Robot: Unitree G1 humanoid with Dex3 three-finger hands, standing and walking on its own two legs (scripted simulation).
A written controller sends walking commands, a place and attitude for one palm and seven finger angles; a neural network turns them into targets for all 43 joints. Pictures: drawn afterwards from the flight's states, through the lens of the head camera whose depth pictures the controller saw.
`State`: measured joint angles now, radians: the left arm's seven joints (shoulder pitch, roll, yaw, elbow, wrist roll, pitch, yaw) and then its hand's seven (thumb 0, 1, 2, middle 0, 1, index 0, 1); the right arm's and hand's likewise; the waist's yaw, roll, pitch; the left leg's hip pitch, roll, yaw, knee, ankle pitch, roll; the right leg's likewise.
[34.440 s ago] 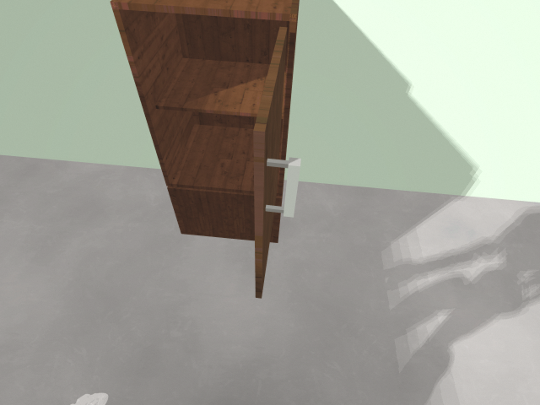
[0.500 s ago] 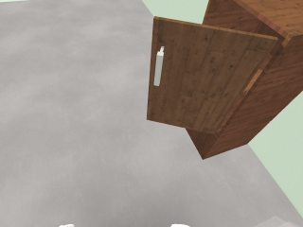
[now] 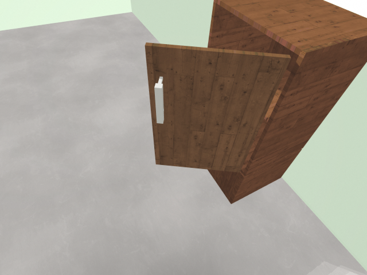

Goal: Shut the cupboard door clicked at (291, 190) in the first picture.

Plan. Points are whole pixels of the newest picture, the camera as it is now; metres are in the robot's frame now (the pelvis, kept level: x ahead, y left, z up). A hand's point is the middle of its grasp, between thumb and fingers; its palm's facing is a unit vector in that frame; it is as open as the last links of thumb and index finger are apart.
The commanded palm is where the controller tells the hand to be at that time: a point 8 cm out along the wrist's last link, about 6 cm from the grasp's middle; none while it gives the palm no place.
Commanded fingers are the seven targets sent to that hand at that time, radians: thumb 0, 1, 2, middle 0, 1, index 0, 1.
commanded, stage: take the last steps up to it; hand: left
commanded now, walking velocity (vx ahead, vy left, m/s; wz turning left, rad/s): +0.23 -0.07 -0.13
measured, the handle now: (160, 100) +0.62 +0.11 +0.00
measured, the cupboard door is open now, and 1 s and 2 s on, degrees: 57 57 57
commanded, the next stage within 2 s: come to a stop and stand still in 0.28 s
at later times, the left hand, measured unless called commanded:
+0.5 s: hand (146, 249) +0.21 +0.11 -0.16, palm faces -0.04 -0.98 -0.20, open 7.3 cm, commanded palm none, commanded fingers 0.00 0.90 0.90 -0.20 -0.30 -0.20 -0.30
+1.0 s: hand (146, 256) +0.20 +0.10 -0.16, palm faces -0.01 -0.96 -0.28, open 7.4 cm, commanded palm none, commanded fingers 0.00 0.90 0.90 -0.20 -0.30 -0.20 -0.30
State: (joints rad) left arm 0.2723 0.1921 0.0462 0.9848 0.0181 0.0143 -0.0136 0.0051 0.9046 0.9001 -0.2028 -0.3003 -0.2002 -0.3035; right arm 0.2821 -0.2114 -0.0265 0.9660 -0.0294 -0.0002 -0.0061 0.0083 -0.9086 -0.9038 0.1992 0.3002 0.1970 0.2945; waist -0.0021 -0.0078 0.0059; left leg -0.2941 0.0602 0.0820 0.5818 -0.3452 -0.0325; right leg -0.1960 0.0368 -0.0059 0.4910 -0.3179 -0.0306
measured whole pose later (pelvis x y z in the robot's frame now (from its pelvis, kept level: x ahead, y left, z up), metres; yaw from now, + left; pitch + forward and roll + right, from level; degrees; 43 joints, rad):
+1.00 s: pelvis +0.15 -0.09 +0.00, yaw -3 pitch +0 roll +1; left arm 0.22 0.19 0.03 0.99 0.02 0.02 0.03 0.00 0.91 0.90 -0.20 -0.30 -0.20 -0.30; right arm 0.10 -0.21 -0.05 0.96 -0.01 0.07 -0.03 0.01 -0.91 -0.90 0.20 0.30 0.20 0.29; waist 0.02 0.03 0.08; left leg -0.36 0.00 -0.01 0.86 -0.50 -0.02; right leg -0.23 0.02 -0.03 0.55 -0.33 -0.06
